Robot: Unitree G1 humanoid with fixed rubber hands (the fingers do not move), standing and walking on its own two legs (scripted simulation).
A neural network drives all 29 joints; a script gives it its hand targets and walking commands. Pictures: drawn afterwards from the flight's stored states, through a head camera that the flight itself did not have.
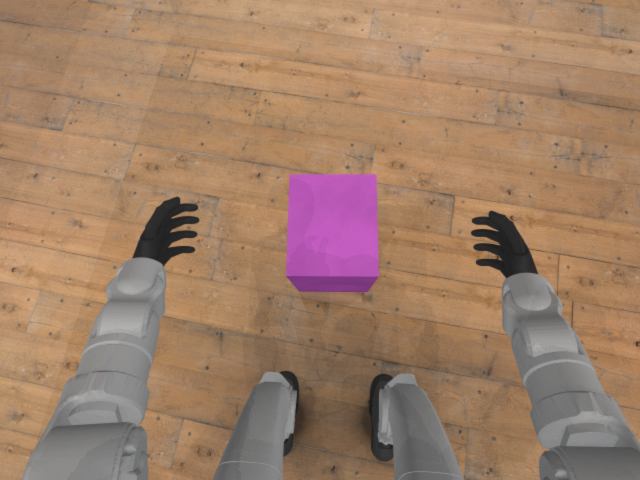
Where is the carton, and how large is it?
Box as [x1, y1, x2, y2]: [286, 174, 378, 291]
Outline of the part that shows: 290,174 286,276 299,291 367,291 378,276 376,174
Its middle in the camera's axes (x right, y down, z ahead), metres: +0.03 +0.00 +0.97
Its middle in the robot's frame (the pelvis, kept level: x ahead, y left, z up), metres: +0.51 +0.02 -0.56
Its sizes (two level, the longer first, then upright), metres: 0.228 0.193 0.294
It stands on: the floor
